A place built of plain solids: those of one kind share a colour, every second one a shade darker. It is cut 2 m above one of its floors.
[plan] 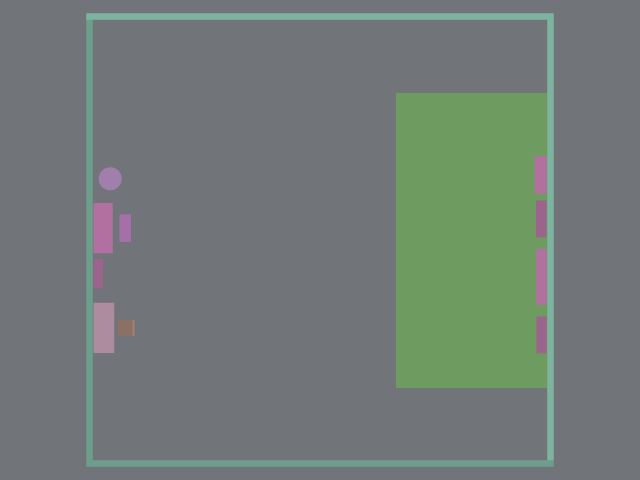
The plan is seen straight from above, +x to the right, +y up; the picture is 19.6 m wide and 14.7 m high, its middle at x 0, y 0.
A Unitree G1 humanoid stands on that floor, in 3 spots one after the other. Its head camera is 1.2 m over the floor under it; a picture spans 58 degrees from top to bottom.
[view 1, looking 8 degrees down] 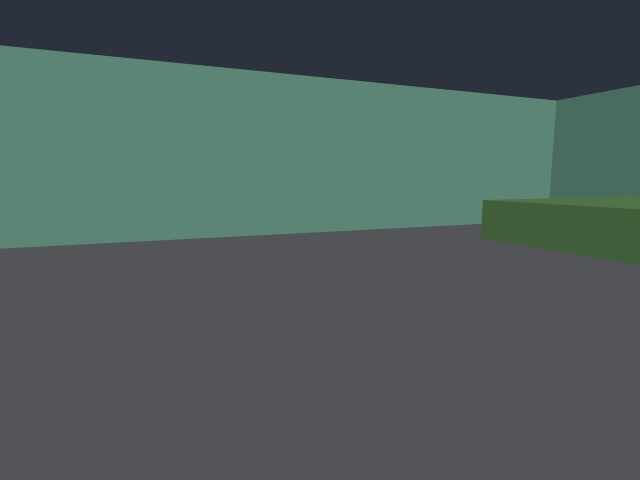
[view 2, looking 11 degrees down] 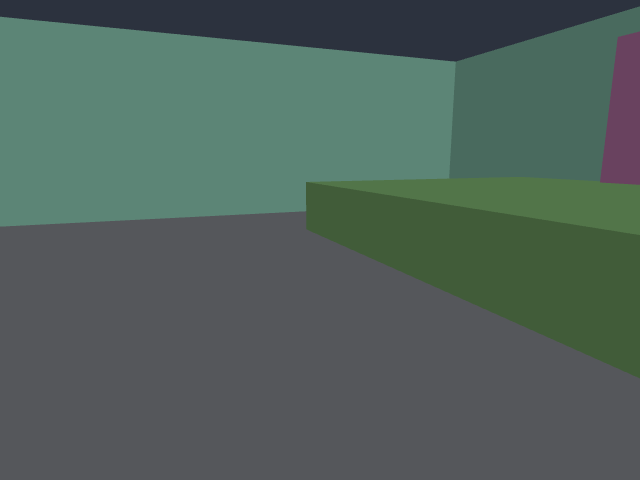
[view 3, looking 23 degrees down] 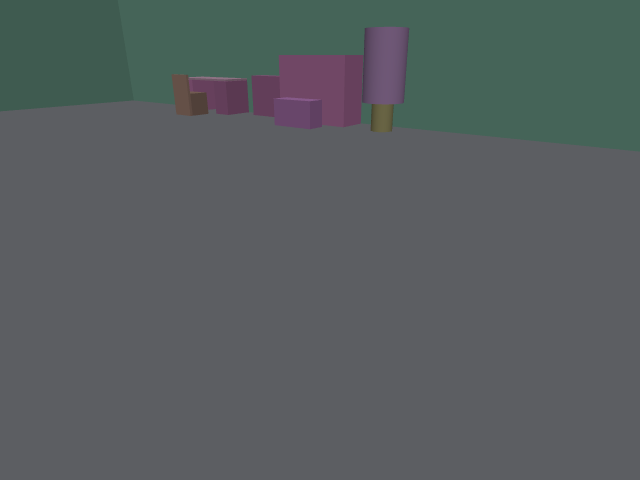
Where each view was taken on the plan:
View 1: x -4.13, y -2.29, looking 67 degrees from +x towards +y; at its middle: ground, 8.62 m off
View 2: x -0.12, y -2.17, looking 68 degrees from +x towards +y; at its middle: ground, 6.29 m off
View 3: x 0.40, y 5.67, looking -143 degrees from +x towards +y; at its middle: ground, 3.07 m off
